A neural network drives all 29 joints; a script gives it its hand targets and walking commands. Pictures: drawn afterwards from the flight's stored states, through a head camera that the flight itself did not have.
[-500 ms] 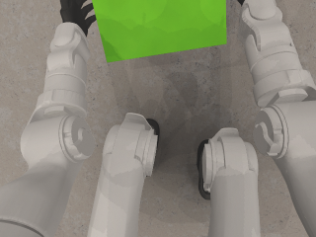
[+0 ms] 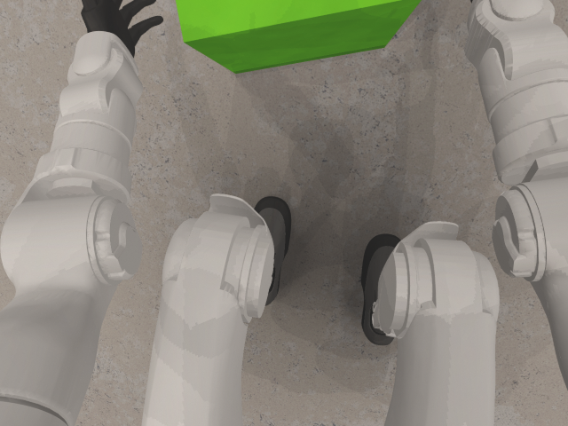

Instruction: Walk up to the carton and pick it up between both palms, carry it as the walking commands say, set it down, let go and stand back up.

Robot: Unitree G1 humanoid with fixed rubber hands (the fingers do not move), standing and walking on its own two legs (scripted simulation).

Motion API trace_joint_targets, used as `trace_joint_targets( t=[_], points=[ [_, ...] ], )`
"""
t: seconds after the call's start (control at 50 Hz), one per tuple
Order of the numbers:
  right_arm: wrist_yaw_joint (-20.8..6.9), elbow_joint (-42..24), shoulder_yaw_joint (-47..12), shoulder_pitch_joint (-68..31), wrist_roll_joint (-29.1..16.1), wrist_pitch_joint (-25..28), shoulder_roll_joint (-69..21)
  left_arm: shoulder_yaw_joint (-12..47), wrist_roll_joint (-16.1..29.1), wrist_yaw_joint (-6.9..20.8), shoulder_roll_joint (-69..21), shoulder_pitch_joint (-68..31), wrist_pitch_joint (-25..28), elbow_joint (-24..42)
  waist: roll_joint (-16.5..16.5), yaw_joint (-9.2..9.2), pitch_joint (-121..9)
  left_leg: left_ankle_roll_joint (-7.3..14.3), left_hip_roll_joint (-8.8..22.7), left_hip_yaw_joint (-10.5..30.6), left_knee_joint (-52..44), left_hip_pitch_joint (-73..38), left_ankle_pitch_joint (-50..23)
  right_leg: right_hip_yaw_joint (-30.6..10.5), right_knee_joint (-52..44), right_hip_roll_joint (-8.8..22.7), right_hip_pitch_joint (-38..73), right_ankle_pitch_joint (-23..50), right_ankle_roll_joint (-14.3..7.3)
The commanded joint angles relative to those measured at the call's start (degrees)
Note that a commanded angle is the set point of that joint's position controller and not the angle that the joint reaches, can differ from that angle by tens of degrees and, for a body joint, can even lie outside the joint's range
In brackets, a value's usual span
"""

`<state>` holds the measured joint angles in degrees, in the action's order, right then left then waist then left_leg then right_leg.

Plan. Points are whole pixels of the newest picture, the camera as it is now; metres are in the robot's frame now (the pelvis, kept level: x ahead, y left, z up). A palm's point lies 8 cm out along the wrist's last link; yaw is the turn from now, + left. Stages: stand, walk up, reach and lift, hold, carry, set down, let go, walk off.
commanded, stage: set down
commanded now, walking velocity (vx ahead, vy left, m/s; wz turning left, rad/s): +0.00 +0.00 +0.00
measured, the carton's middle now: out of the picture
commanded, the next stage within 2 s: let go in 1.42 s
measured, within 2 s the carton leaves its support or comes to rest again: neither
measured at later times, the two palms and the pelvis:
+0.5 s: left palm (14, 2) +0.48 +0.30 -0.05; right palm out of the picture +0.58 -0.10 -0.05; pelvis -0.01 +0.00 +0.07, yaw +1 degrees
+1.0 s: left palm out of the picture +0.48 +0.31 +0.11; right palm out of the picture +0.58 -0.12 +0.10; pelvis +0.03 +0.00 +0.19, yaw +0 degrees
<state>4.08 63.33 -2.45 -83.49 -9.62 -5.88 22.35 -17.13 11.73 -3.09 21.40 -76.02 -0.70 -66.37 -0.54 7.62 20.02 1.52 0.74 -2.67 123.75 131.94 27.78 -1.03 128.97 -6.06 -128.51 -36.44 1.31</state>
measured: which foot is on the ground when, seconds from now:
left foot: down 0.00-1.00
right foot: down 0.00-1.00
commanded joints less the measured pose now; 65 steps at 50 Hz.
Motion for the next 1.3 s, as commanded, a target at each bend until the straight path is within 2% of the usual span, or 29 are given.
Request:
trace_joint_targets(
  t=[0.0,0.08,0.12,0.14,0.2,0.28,0.3,0.32,0.36,0.38,0.4,0.42,0.44,0.52,0.54,0.56,0.68,0.7,0.74,0.82,0.92,0.94,0.96,0.98,1.0,1.1,1.12,1.22,1.28],
  points=[
    [-0.22,-2.59,2.45,-12.36,1.66,1.59,6.66,-0.74,0.32,-0.24,6.61,-7.95,1.05,3.91,-6.78,2.62,-61.01,-2.86,-0.43,3.53,-9.12,-37.94,-17.24,0.84,-11.63,4.05,18.89,7.13,-1.10],
    [0.67,-11.82,2.32,-10.93,1.55,1.98,5.88,-3.14,-0.63,-1.60,9.93,-5.17,1.72,13.76,-6.94,4.48,-77.58,-2.97,-1.61,2.61,-8.83,-46.73,-29.31,0.84,-12.16,2.83,26.24,17.49,-0.91],
    [1.34,-24.16,3.19,-12.75,1.13,1.25,8.68,-4.12,-0.38,-2.37,11.75,-3.44,0.42,25.28,-8.80,4.91,-97.83,-3.01,-2.38,2.22,-9.15,-55.85,-35.46,2.28,-12.43,2.01,36.71,23.94,-0.72],
    [1.46,-25.49,0.77,-11.75,-1.73,-0.08,6.82,-2.47,1.00,-2.58,11.57,-3.61,-0.48,28.82,-6.18,6.97,-101.25,-2.86,-2.46,1.10,-10.23,-59.49,-35.20,2.66,-13.26,1.96,37.48,22.87,-1.05],
    [1.80,-27.20,0.92,-18.71,-4.46,-5.01,10.82,0.05,3.94,-3.01,13.64,-11.73,-6.24,31.52,-6.62,4.63,-100.28,-2.23,-1.95,0.62,-13.66,-59.45,-21.70,3.75,-14.46,2.17,39.88,13.62,-1.25],
    [2.46,-32.71,3.15,-18.67,-4.03,-7.99,14.30,2.36,3.27,-3.32,10.92,-10.41,-10.20,40.44,2.61,4.62,-108.28,-3.38,-2.35,-0.47,-14.73,-72.48,-26.73,5.05,-17.50,1.12,44.25,15.36,-1.91],
    [2.53,-28.21,5.23,-17.69,-2.43,-8.49,15.34,1.50,3.33,-3.23,11.79,-11.27,-11.30,36.00,1.72,2.72,-99.99,-2.89,-2.40,-0.25,-17.03,-67.33,-19.77,5.19,-19.52,1.30,38.58,9.21,-2.33],
    [2.28,-21.43,6.55,-14.61,-1.37,-8.97,14.82,0.51,2.15,-3.31,10.91,-12.46,-11.94,31.61,4.72,3.58,-88.51,-3.28,-2.03,-0.40,-19.21,-62.27,-13.89,3.67,-21.31,2.41,32.39,3.89,-2.46],
    [0.94,-15.10,9.89,-12.59,2.74,-8.49,14.97,0.66,0.52,-2.85,8.19,-11.39,-11.88,25.73,0.44,-0.61,-75.04,-3.49,-1.91,0.99,-21.46,-54.98,-8.29,4.06,-23.33,2.33,27.31,0.26,-2.16],
    [0.23,-11.60,9.35,-11.87,2.62,-8.10,12.98,0.32,0.24,-2.84,7.77,-10.53,-11.27,24.93,-0.26,0.90,-77.43,-3.55,-2.06,1.14,-21.48,-55.35,-9.31,3.96,-23.41,2.39,30.56,1.88,-2.15],
    [-0.29,-11.26,9.23,-11.09,3.19,-7.54,12.42,1.71,0.61,-2.46,5.15,-8.75,-11.01,24.01,-0.31,-0.47,-78.62,-3.65,-2.15,1.42,-21.29,-55.66,-11.46,4.13,-23.83,2.02,32.40,3.77,-2.28],
    [-0.77,-17.95,7.88,-13.83,2.17,-6.92,9.96,1.95,1.40,-2.35,4.30,-9.32,-10.32,29.74,0.39,0.67,-90.32,-3.60,-2.61,2.20,-20.65,-64.51,-18.94,4.08,-23.47,1.50,35.92,9.13,-2.52],
    [-0.85,-13.67,10.17,-12.10,4.35,-6.60,12.46,0.75,0.04,-2.14,4.33,-7.23,-10.21,26.87,0.07,-0.67,-87.58,-3.49,-2.56,1.88,-21.43,-62.45,-18.93,3.83,-25.24,1.42,33.74,8.69,-2.87],
    [-2.55,-7.18,9.45,-8.17,5.82,-6.32,8.04,-1.49,-2.33,-1.21,4.26,-4.73,-9.40,23.23,-0.22,2.63,-76.94,-3.93,-2.78,-0.02,-25.40,-54.65,-15.86,1.92,-29.22,1.95,29.57,5.27,-3.24],
    [-3.12,-6.73,9.73,-7.20,6.97,-5.97,6.46,-1.71,-3.00,-0.82,3.14,-3.24,-9.23,22.22,-3.13,1.45,-73.32,-3.69,-2.66,0.22,-27.17,-53.76,-15.33,3.28,-30.99,1.25,28.51,5.12,-2.47],
    [-3.68,-7.05,10.11,-7.54,6.54,-5.63,5.18,-2.67,-3.64,-0.46,2.59,-1.93,-8.60,22.86,-0.86,2.58,-73.30,-4.08,-2.71,-0.51,-26.55,-53.70,-17.39,2.53,-30.81,1.18,29.43,7.61,-2.78],
    [-3.44,-14.12,10.11,-5.52,8.08,-4.43,4.83,-6.85,-5.25,0.72,5.11,4.75,-7.39,26.28,-6.74,6.12,-82.09,-3.16,-3.39,-0.72,-32.76,-55.83,-23.45,1.69,-37.87,1.06,38.24,14.70,-1.25],
    [-3.27,-19.15,10.25,-6.11,7.92,-4.57,5.76,-7.11,-5.54,0.74,6.54,4.53,-7.58,28.88,-7.83,5.68,-85.30,-3.08,-3.20,-0.44,-33.48,-56.93,-23.46,1.74,-38.41,0.68,39.91,14.89,-0.92],
    [-3.02,-15.68,9.86,-3.72,8.80,-5.94,4.03,-6.32,-4.14,1.41,5.92,6.55,-8.46,25.15,-9.78,5.50,-81.29,-2.42,-3.45,-1.12,-35.98,-55.45,-18.89,2.41,-41.19,1.11,41.54,11.39,-0.44],
    [-2.87,-25.99,11.44,-4.75,9.01,-7.14,5.26,-4.44,-1.70,2.77,6.12,5.84,-9.59,35.02,-9.10,3.10,-88.19,-2.33,-3.84,-0.71,-40.64,-61.71,-23.12,2.93,-45.66,0.46,47.28,15.29,-0.20],
    [-4.28,-16.78,12.36,5.50,9.50,-7.19,3.16,-2.88,-1.83,4.34,1.94,12.44,-10.40,27.78,-4.65,1.77,-79.19,-3.55,-2.95,-0.13,-45.62,-68.55,-24.78,3.78,-51.63,0.46,42.73,14.02,-0.73],
    [-4.67,-17.86,12.74,5.25,9.22,-6.95,4.11,-2.18,-1.76,4.64,1.22,12.63,-10.13,29.46,-2.04,2.76,-79.17,-3.70,-3.04,0.64,-46.85,-69.15,-26.38,3.66,-51.19,0.43,42.92,15.87,-0.84],
    [-4.87,-19.41,12.39,3.88,9.34,-6.44,3.15,-2.47,-1.83,4.53,1.68,12.53,-9.72,30.86,-5.29,2.36,-82.30,-3.48,-3.12,1.56,-47.39,-71.85,-30.35,3.84,-51.95,0.23,44.57,18.76,-0.67],
    [-5.04,-17.80,12.52,7.67,9.23,-6.09,3.56,-2.93,-3.95,4.55,1.42,15.68,-9.13,30.08,-0.87,3.96,-82.19,-4.15,-3.04,0.87,-47.74,-74.03,-35.47,2.94,-53.10,0.04,43.96,21.46,-0.82],
    [-5.11,-21.14,12.60,6.10,9.37,-5.49,3.96,-4.75,-4.60,4.34,3.64,14.56,-8.53,32.44,-3.83,4.25,-83.69,-3.81,-2.82,1.47,-48.44,-75.80,-35.37,3.12,-53.94,0.01,44.43,21.04,-0.73],
    [-5.87,-18.31,14.77,9.39,10.60,-3.93,3.79,-4.82,-6.19,4.49,1.30,18.09,-7.37,34.22,-2.32,4.24,-82.42,-4.10,-2.44,2.46,-52.86,-80.78,-44.60,1.86,-58.78,0.14,46.94,26.81,-0.76],
    [-5.56,-24.25,14.50,7.73,10.51,-3.78,4.04,-5.86,-6.97,4.27,3.56,16.76,-7.29,39.74,-4.92,4.22,-89.02,-3.73,-2.80,2.22,-53.89,-83.32,-45.39,1.87,-59.96,0.05,52.20,28.87,-0.65],
    [-6.41,-21.58,15.14,11.52,11.08,-4.92,2.57,-4.50,-7.00,5.17,0.27,19.74,-8.44,36.29,-5.41,2.04,-80.02,-3.30,-3.10,1.53,-61.34,-83.19,-37.96,1.60,-67.08,0.85,58.86,26.16,-0.49],
    [-6.70,-21.03,14.96,10.46,11.44,-5.07,2.64,-4.89,-7.39,5.77,0.70,20.58,-8.72,32.96,-6.41,2.76,-75.50,-2.58,-3.03,0.32,-64.22,-80.88,-31.16,1.12,-70.85,1.57,61.31,22.54,-0.54]
  ],
)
